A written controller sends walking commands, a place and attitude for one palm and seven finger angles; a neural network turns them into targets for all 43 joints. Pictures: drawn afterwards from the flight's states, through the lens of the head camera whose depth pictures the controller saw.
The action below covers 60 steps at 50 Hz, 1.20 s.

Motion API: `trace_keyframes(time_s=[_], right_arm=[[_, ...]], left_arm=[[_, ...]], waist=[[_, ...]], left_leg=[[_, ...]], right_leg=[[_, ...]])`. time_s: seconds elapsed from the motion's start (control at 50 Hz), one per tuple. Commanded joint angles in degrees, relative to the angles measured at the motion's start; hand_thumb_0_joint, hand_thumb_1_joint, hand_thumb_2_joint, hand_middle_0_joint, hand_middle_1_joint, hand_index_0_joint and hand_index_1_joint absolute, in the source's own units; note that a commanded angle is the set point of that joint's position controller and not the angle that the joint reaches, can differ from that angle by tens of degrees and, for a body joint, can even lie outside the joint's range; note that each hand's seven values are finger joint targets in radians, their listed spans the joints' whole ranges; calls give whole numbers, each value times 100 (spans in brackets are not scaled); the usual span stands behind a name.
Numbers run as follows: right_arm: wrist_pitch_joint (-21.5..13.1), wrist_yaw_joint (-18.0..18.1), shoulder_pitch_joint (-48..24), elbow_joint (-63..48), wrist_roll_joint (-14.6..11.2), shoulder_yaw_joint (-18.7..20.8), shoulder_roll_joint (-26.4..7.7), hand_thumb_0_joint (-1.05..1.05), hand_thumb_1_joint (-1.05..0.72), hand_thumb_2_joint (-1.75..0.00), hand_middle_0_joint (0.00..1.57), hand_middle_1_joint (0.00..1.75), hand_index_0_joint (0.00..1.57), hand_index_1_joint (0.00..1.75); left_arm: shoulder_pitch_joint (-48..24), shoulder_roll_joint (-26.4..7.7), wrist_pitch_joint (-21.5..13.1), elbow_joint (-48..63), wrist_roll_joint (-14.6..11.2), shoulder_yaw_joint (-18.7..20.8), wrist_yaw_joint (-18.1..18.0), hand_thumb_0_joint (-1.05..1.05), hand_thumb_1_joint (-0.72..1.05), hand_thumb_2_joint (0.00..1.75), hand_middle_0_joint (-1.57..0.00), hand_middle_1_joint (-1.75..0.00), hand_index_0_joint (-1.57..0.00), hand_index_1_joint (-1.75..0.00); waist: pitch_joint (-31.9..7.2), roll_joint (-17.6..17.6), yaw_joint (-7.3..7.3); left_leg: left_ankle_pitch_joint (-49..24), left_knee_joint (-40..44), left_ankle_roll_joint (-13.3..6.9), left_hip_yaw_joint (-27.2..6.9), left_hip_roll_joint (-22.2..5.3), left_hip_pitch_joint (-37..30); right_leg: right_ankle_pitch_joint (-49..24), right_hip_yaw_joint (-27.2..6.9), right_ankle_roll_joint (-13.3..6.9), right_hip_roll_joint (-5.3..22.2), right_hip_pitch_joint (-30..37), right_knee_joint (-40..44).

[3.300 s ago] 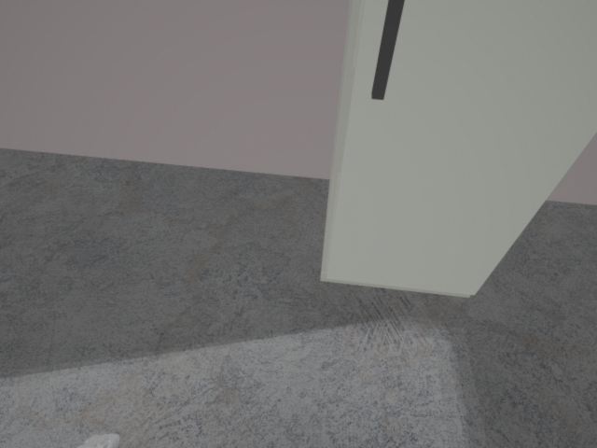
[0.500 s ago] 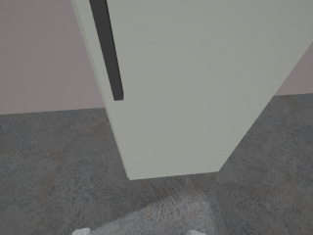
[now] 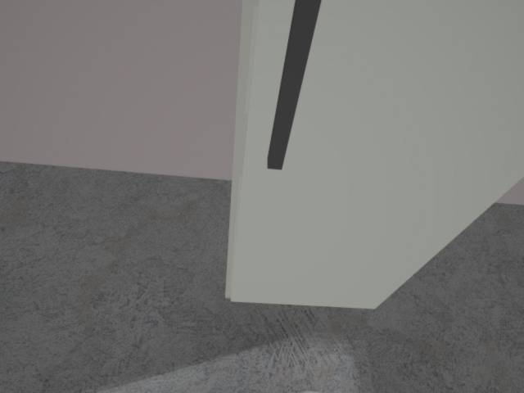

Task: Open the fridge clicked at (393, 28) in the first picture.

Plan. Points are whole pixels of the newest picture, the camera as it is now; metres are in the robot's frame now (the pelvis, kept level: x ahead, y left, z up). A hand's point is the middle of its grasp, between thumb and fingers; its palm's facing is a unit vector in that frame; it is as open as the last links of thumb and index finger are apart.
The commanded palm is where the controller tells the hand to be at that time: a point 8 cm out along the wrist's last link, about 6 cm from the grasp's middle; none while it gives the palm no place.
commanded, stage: come to a stop and stand still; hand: left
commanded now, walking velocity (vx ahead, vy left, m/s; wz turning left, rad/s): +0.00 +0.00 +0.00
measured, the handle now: (293, 59) +0.47 +0.03 +0.27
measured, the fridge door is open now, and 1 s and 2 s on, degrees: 0 0 0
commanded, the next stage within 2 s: look again from close up in 1.78 s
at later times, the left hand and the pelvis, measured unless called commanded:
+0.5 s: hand out of the picture -0.06 +0.16 -0.18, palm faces +0.01 -0.99 -0.16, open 7.4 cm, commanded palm none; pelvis -0.03 +0.00 +0.00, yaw -1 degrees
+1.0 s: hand out of the picture -0.10 +0.10 -0.17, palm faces +0.05 -0.99 -0.13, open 7.4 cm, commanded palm none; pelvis -0.04 -0.03 +0.00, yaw +0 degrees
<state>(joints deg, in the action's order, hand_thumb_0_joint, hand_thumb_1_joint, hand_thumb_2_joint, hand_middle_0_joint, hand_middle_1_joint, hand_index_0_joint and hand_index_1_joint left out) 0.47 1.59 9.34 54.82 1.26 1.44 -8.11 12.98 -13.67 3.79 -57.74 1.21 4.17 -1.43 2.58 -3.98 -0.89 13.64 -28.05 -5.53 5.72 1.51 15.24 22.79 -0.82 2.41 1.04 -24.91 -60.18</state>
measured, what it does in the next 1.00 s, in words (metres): steps on the spot: right foot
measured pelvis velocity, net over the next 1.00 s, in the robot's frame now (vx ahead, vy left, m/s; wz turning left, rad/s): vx -0.04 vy -0.03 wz -0.01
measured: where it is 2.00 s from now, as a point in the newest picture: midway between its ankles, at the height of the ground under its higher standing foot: outside the picture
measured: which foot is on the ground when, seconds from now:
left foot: down 0.00-1.00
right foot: up 0.00-0.22, down 0.24-1.00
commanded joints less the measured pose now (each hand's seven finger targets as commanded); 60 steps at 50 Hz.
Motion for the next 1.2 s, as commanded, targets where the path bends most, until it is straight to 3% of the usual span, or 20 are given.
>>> trace_keyframes(time_s=[0.0,0.08,0.14,0.18,0.2,0.24,0.28,0.34,0.38,0.42,0.48,0.54,0.68,0.74,0.86,0.94,1.18], right_arm=[[-117,134,546,23,-39,217,-832,0,-90,-90,20,30,20,30],[-91,117,641,321,-55,225,-828,0,-90,-90,20,30,20,30],[-102,86,577,456,-75,213,-843,0,-90,-90,20,30,20,30],[-121,62,578,582,-112,176,-738,0,-90,-90,20,30,20,30],[-128,45,610,622,-131,148,-633,0,-90,-90,20,30,20,30],[-134,5,639,720,-118,116,-594,0,-90,-90,20,30,20,30],[-118,7,748,845,-107,111,-596,0,-90,-90,20,30,20,30],[-89,4,886,981,-96,82,-621,0,-90,-90,20,30,20,30],[-74,6,905,1033,-86,80,-611,0,-90,-90,20,30,20,30],[-65,9,963,1062,-74,79,-563,0,-90,-90,20,30,20,30],[-61,19,1028,1099,-75,78,-513,0,-90,-90,20,30,20,30],[-44,22,1132,1140,-68,83,-450,0,-90,-90,20,30,20,30],[-52,31,1286,1172,-77,69,-296,0,-90,-90,20,30,20,30],[-51,32,1321,1191,-71,48,-253,0,-90,-90,20,30,20,30],[-80,48,1289,1163,-81,31,-204,0,-90,-90,20,30,20,30],[-89,46,1274,1159,-82,11,-170,0,-90,-90,20,30,20,30],[-154,66,1096,1146,-85,-35,-222,0,-90,-90,20,30,20,30]], left_arm=[[152,-88,-129,138,7,-86,-25,0,90,90,-20,-30,-20,-30],[338,-42,-138,-83,-5,-180,-60,0,90,90,-20,-30,-20,-30],[753,8,-174,-336,-17,-217,-102,0,90,90,-20,-30,-20,-30],[927,-37,-247,-488,-13,-236,-129,0,90,90,-20,-30,-20,-30],[981,-75,-298,-563,-13,-246,-143,0,90,90,-20,-30,-20,-30],[992,-87,-338,-621,-35,-303,-154,0,90,90,-20,-30,-20,-30],[886,11,-387,-682,-29,-319,-142,0,90,90,-20,-30,-20,-30],[868,112,-358,-694,-39,-349,-151,0,90,90,-20,-30,-20,-30],[1020,135,-330,-733,-27,-339,-155,0,90,90,-20,-30,-20,-30],[1109,167,-322,-770,-25,-325,-154,0,90,90,-20,-30,-20,-30],[1259,234,-332,-812,-21,-324,-155,0,90,90,-20,-30,-20,-30],[1295,292,-344,-833,-22,-333,-155,0,90,90,-20,-30,-20,-30],[1386,381,-415,-831,-31,-344,-164,0,90,90,-20,-30,-20,-30],[1363,412,-432,-833,-40,-351,-161,0,90,90,-20,-30,-20,-30],[1430,464,-466,-849,-45,-375,-162,0,90,90,-20,-30,-20,-30],[1378,451,-495,-828,-52,-383,-168,0,90,90,-20,-30,-20,-30],[1264,360,-542,-759,-73,-379,-176,0,90,90,-20,-30,-20,-30]], waist=[[-487,767,205],[-387,1009,236],[-468,803,109],[-353,627,17],[-242,447,70],[-86,626,122],[-8,-128,149],[307,89,175],[373,415,99],[368,502,85],[332,462,35],[414,428,78],[324,308,129],[462,301,159],[413,399,161],[450,253,173],[280,340,96]], left_leg=[[-1995,1268,-481,-1605,-1613,-1443],[-1652,1461,-360,-1616,-1562,-1368],[-1124,1532,-170,-1558,-1439,-1199],[-742,1421,109,-1468,-1195,-799],[-484,1443,357,-1267,-992,-551],[-257,1613,612,-1186,-774,-788],[-402,1396,413,-1037,-790,-920],[310,1648,395,-1126,-810,-765],[778,1817,378,-1218,-848,-516],[1002,1933,398,-1248,-842,-349],[1045,1919,370,-1264,-846,-269],[1071,1876,387,-1204,-809,-271],[659,1509,354,-1063,-769,-443],[584,1402,374,-1014,-737,-426],[287,1262,358,-965,-757,-523],[-53,1082,379,-854,-728,-582],[-849,852,391,-734,-782,-689]], right_leg=[[333,-46,43,212,-1,1209],[342,47,-44,218,632,2262],[-146,131,-132,221,1134,3104],[-934,77,-203,327,1672,4138],[-1192,-100,-306,518,1836,4247],[-1071,-191,-425,654,1441,4120],[-1085,-177,-360,588,1257,4182],[-594,-166,-317,524,1002,4164],[-531,-92,-315,464,1101,4078],[-482,-51,-323,422,1183,4016],[-472,-23,-340,406,1229,4027],[-282,-86,-365,384,1037,4092],[-182,-276,-421,447,802,4290],[12,-349,-433,464,596,4349],[-240,-397,-443,476,593,4363],[-290,-477,-459,514,565,4439],[-1257,-447,-455,537,1071,4405]])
